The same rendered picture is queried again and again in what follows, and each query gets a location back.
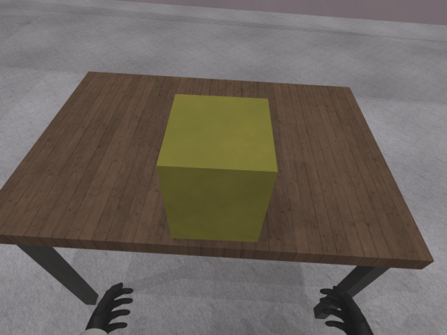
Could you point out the carton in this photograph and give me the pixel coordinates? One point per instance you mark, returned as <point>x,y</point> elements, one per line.
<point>217,167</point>

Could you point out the robot right hand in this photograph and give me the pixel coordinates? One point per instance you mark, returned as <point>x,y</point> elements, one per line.
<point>354,321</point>

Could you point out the table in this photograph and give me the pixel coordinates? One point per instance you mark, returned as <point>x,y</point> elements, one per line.
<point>90,181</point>

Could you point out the robot left hand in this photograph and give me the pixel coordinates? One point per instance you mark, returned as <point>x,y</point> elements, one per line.
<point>102,315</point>

